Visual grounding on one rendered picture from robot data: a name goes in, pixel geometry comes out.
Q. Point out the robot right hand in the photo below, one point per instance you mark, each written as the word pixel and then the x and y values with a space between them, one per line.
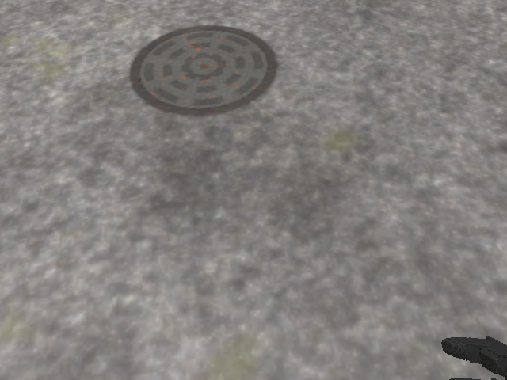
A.
pixel 491 353

